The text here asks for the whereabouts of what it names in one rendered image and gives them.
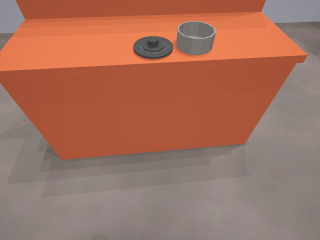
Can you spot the table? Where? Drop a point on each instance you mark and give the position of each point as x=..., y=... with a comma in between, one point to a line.
x=72, y=69

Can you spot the knob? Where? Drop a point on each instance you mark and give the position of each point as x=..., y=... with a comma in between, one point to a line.
x=153, y=41

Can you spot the lid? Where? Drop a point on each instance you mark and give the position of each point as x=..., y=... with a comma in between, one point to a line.
x=162, y=49

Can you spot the pot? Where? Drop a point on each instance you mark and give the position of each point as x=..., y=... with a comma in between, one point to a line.
x=195, y=37

